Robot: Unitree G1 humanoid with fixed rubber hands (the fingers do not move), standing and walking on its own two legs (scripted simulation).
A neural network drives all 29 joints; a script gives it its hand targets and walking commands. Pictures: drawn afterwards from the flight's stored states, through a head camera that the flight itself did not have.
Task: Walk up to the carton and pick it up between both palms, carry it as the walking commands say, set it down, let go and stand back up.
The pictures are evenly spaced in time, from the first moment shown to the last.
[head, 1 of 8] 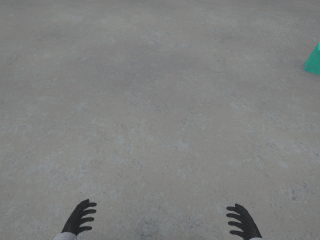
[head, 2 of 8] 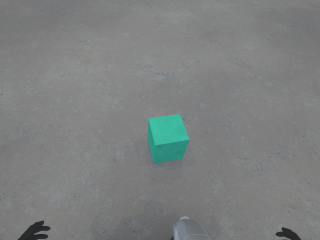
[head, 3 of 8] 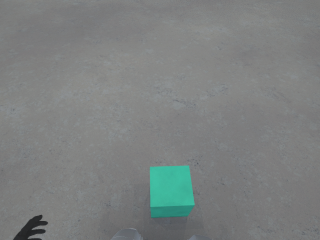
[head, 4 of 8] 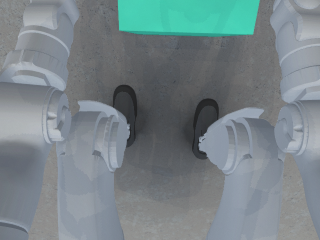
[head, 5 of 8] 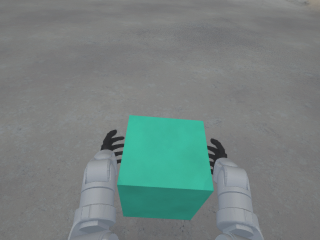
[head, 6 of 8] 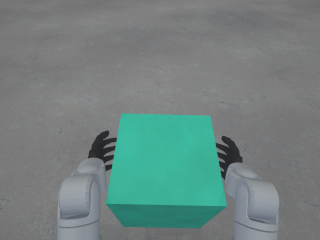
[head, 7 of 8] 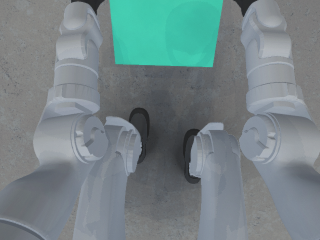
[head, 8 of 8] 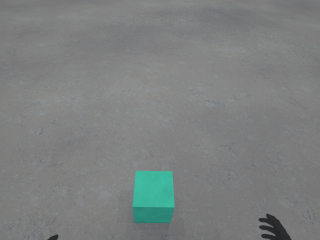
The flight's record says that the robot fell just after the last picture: no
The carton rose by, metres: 0.68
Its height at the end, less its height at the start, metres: +0.00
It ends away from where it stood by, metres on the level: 0.46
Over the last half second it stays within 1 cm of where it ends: yes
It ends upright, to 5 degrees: yes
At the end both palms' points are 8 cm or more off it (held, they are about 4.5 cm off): yes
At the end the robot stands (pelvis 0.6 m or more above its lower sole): yes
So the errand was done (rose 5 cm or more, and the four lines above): yes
